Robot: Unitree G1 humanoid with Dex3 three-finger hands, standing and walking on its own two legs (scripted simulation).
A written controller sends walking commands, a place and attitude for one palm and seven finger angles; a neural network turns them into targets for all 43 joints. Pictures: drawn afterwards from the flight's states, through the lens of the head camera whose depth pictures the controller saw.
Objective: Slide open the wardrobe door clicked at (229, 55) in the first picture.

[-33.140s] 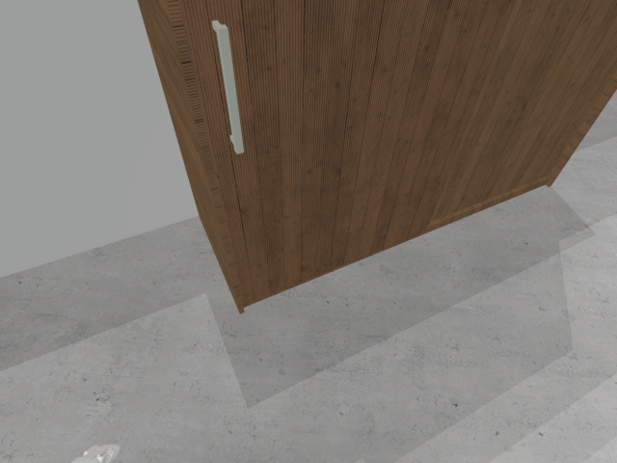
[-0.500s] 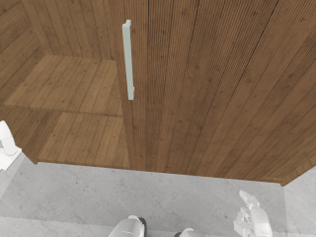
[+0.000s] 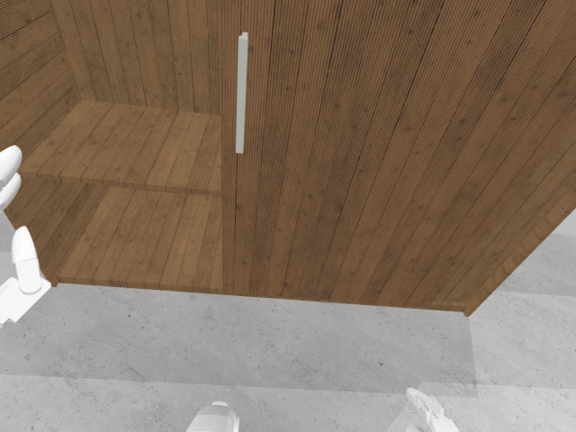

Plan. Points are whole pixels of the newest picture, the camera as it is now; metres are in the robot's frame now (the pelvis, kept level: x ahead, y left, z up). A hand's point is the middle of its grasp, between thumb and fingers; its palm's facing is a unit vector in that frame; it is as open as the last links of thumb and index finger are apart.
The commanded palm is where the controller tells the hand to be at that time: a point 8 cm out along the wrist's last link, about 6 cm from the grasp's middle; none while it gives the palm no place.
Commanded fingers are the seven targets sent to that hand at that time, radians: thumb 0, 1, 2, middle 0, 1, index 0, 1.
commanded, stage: stop stepping back and stand still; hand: left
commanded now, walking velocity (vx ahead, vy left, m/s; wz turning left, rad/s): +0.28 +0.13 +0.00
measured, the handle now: (242, 97) +0.73 +0.17 +0.11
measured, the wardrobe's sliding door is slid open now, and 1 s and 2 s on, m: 0.62 0.62 0.62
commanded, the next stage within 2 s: let the arm hang, fingers relaxed in 1.44 s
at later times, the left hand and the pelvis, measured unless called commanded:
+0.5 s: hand out of the picture +0.10 +0.30 +0.20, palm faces +0.48 -0.75 -0.46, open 7.4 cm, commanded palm +0.04 +0.34 +0.19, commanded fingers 0.00 0.90 0.90 -0.20 -0.30 -0.20 -0.30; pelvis -0.10 +0.03 +0.00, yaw +1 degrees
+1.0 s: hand out of the picture +0.17 +0.29 +0.19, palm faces +0.43 -0.76 -0.48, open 7.4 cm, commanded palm +0.10 +0.32 +0.19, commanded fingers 0.00 0.90 0.90 -0.20 -0.30 -0.20 -0.30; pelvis -0.04 +0.03 +0.01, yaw -1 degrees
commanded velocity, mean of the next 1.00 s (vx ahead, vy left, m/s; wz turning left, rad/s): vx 0.16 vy -0.06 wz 0.00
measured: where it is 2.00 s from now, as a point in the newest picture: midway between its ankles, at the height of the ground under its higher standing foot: outside the picture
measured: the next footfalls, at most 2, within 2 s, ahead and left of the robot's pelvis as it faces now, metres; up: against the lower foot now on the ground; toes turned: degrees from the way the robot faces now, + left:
left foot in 0.22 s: +0.01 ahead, +0.15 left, -0.01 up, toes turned +2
right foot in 0.48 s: -0.01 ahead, -0.06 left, -0.01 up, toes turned -4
